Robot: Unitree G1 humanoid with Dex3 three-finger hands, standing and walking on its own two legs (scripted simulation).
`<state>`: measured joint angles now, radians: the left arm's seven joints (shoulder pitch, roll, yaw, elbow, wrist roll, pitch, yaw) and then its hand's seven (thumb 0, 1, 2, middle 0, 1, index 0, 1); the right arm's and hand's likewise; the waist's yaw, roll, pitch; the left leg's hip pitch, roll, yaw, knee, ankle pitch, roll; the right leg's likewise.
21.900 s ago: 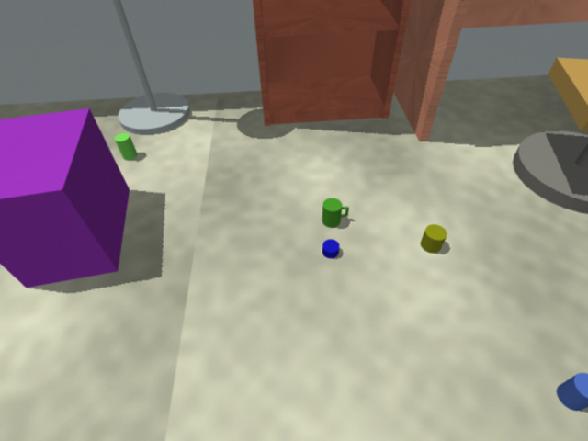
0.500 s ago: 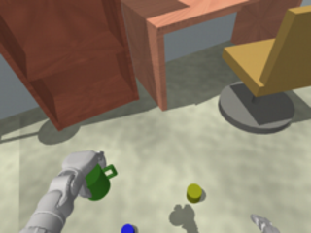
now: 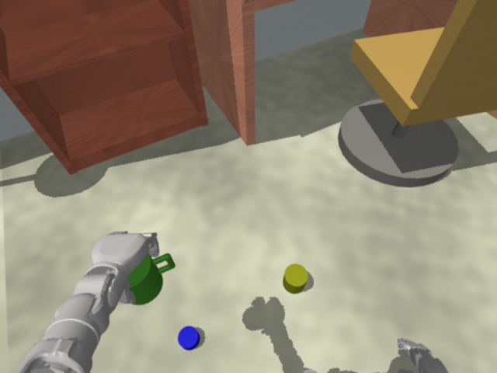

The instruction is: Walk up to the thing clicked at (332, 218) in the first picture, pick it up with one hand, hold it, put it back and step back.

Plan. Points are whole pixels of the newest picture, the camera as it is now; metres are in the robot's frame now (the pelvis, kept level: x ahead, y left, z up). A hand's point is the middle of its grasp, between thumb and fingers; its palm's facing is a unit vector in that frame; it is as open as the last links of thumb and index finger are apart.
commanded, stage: crouch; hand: left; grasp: from above
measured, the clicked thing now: (144, 272) +0.35 +0.22 -0.12
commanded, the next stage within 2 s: lower in 1.60 s
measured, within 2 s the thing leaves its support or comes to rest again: neither
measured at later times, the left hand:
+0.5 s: hand (156, 277) +0.41 +0.26 -0.32, palm faces -0.44 +0.02 -0.90, open 10.6 cm
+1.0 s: hand (165, 283) +0.44 +0.27 -0.47, palm faces -0.45 -0.01 -0.89, open 10.6 cm
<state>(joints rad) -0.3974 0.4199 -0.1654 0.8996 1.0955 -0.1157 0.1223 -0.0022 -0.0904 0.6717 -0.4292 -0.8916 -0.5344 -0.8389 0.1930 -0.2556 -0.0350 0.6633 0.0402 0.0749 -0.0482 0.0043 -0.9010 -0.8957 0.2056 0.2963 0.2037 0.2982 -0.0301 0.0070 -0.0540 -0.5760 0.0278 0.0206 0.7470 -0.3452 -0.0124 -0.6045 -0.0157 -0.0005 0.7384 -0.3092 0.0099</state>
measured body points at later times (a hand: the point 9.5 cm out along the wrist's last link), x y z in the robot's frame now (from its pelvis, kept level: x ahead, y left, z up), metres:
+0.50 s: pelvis -0.06 +0.02 -0.20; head +0.13 +0.04 +0.20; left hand +0.43 +0.25 -0.27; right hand -0.06 -0.25 -0.32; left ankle +0.01 +0.13 -0.71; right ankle +0.03 -0.12 -0.71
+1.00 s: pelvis -0.06 +0.01 -0.32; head +0.20 +0.06 +0.05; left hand +0.46 +0.27 -0.42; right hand -0.03 -0.27 -0.42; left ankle +0.01 +0.13 -0.71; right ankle +0.03 -0.12 -0.71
